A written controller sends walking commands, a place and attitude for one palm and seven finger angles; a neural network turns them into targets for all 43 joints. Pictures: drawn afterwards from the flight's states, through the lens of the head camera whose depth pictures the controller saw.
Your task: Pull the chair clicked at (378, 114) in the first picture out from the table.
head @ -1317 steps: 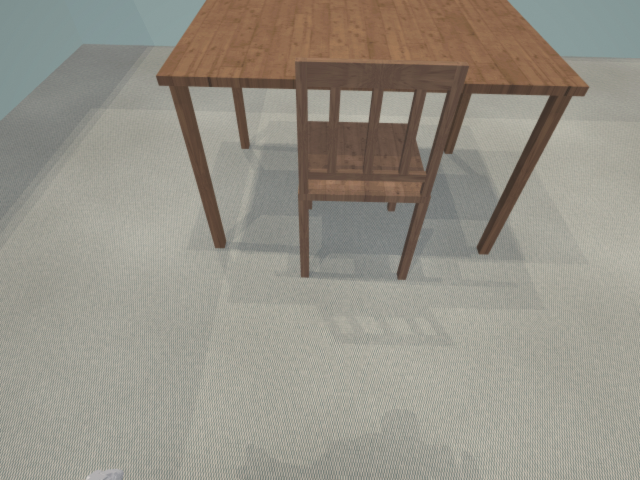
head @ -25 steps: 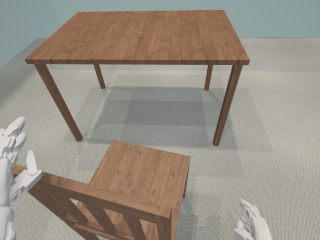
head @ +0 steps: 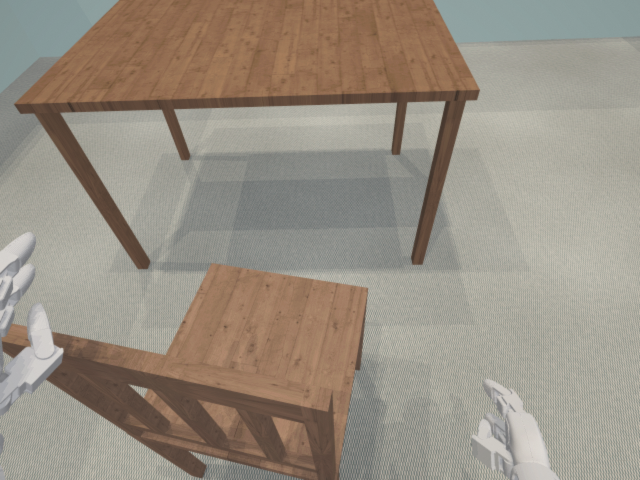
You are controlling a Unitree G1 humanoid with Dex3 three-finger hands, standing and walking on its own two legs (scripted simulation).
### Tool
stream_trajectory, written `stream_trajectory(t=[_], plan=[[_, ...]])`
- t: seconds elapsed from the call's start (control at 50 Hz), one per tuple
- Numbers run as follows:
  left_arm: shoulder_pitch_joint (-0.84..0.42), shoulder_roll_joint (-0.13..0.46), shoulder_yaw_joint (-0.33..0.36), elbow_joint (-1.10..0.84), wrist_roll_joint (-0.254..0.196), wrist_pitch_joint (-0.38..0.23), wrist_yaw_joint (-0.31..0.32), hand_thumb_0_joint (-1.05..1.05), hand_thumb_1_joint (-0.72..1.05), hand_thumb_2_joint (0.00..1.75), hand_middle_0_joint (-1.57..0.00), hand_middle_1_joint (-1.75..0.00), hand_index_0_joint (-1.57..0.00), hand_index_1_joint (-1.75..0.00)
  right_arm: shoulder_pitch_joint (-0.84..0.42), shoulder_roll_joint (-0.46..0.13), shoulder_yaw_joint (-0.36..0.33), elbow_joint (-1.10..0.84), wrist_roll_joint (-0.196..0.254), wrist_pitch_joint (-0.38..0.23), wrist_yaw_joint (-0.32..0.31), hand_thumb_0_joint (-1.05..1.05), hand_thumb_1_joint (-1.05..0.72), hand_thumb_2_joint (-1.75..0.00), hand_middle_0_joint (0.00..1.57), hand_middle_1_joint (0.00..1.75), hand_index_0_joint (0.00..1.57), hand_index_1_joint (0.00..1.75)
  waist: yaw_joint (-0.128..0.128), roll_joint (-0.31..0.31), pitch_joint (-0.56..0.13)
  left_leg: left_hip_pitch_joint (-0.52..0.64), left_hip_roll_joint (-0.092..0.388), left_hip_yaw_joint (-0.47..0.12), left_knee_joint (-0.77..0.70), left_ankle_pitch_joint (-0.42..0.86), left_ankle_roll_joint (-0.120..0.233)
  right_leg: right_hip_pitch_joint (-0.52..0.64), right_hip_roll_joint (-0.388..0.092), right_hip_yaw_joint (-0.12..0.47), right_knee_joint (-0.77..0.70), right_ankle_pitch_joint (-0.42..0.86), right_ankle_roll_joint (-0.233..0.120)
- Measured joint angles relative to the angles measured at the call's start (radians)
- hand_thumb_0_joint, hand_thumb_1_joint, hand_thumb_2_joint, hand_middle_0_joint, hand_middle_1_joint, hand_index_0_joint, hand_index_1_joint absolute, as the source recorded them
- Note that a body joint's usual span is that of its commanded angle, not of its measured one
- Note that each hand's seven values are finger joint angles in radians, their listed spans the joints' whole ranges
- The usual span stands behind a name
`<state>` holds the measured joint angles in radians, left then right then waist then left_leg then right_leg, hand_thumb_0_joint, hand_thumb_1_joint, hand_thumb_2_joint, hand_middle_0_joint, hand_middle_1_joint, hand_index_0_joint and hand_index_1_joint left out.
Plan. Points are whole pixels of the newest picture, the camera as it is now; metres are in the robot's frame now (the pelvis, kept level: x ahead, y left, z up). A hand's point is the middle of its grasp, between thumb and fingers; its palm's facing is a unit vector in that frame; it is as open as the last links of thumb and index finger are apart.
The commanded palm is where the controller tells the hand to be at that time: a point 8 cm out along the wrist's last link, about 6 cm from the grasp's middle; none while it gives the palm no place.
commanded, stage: step back with the hand held close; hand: left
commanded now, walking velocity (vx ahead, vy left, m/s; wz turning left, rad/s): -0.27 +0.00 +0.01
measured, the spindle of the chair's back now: (195, 416) +0.23 +0.21 -0.12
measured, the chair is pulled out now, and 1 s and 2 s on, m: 0.64 0.64 0.64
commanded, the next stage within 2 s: stop stepping back and stand still in 1.48 s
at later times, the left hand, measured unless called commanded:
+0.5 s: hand out of the picture +0.12 +0.28 +0.15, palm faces +0.43 -0.76 -0.49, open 7.4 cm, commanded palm +0.06 +0.31 +0.18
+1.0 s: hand out of the picture +0.12 +0.27 +0.16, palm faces +0.42 -0.74 -0.52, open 7.4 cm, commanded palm +0.05 +0.30 +0.18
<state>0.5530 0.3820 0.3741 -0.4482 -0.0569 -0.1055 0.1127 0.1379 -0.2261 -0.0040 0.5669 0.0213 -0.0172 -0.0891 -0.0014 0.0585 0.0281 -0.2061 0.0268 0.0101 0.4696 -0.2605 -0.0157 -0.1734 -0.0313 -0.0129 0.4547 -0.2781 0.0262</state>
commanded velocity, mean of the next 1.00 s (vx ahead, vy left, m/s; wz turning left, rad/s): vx -0.33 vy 0.00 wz -0.01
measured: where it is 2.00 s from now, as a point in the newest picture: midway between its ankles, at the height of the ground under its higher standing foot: outside the picture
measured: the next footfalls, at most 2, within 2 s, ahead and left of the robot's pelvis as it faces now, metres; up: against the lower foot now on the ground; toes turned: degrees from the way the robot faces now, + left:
right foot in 1.48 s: -0.15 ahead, -0.15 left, +0.00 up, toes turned -4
left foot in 1.74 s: -0.16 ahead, +0.10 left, +0.00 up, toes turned +0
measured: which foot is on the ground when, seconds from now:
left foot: down 0.00-1.00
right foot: down 0.00-1.00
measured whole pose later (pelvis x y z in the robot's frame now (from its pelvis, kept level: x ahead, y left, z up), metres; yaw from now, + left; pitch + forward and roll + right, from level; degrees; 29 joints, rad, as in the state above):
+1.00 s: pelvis -0.09 +0.00 -0.02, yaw +1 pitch +1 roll -2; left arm 0.57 0.45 0.48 -0.57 -0.03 -0.24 0.16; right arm 0.17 -0.18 0.00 0.60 0.01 -0.13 -0.10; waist 0.00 -0.01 0.07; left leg -0.47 0.04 -0.02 0.65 -0.21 -0.01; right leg -0.42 -0.01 -0.03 0.61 -0.22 0.02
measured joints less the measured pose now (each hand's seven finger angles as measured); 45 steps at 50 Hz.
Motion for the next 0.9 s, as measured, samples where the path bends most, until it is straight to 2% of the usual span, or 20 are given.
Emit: stream_trajectory(t=[0.18,0.6,0.9], plan=[[0.028,0.036,0.018,-0.031,-0.003,-0.016,0.02,0.01,0.89,0.9,-0.22,-0.3,-0.21,-0.3,0.017,0.011,-0.007,0.008,0.003,0.012,-0.015,0.01,-0.9,-0.89,0.2,0.3,0.2,0.3,0.004,-0.023,0.012,-0.06,-0.005,-0.001,0.014,0.038,0.006,-0.061,-0.005,0.001,0.019,0.035,0.005],[0.003,0.031,0.048,-0.066,0.02,-0.08,0.058,0.01,0.89,0.9,-0.21,-0.3,-0.21,-0.3,0.071,0.019,0.014,0.023,-0.006,-0.085,-0.01,0.01,-0.9,-0.89,0.2,0.3,0.2,0.3,0.006,-0.044,0.007,-0.191,0.007,-0.022,0.107,0.072,0.017,-0.16,0.009,-0.016,0.063,0.083,0.004],[0.009,0.053,0.084,-0.111,0.026,-0.113,0.055,0.01,0.89,0.9,-0.21,-0.3,-0.21,-0.3,0.043,0.03,0.0,0.035,-0.015,-0.101,-0.006,0.01,-0.9,-0.89,0.2,0.3,0.2,0.3,-0.003,-0.063,0.029,-0.247,0.013,-0.02,0.153,0.063,0.013,-0.22,0.013,-0.013,0.114,0.079,0.005]])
